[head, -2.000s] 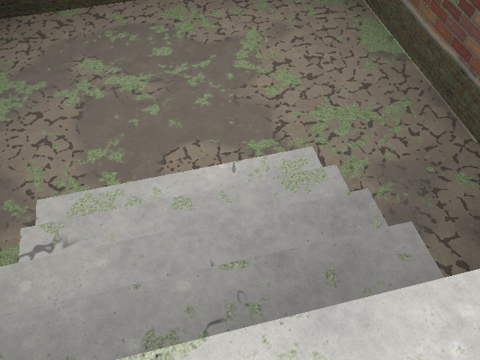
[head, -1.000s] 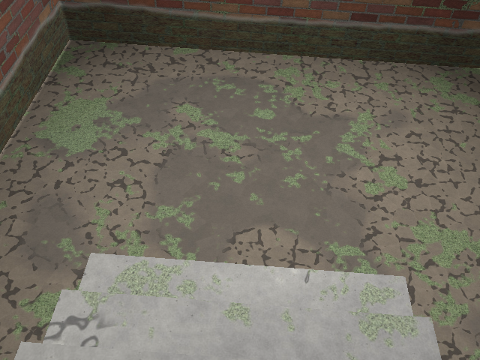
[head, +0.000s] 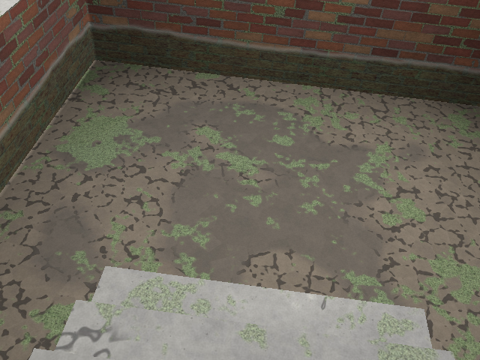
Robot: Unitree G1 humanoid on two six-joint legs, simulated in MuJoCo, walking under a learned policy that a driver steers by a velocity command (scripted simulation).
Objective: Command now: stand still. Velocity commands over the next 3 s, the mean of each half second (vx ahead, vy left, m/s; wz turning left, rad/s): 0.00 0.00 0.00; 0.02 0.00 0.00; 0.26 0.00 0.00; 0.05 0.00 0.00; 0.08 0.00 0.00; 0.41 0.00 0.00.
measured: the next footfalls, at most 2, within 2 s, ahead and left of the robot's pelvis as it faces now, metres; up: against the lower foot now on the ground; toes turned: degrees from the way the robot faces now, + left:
right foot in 0.44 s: -0.09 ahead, -0.11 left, +0.00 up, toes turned +3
right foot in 1.74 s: +0.23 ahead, -0.13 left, -0.18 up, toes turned -6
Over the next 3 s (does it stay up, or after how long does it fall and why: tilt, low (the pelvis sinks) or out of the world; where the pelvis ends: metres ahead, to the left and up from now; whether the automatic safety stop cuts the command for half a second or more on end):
stays up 0.35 -0.07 -0.12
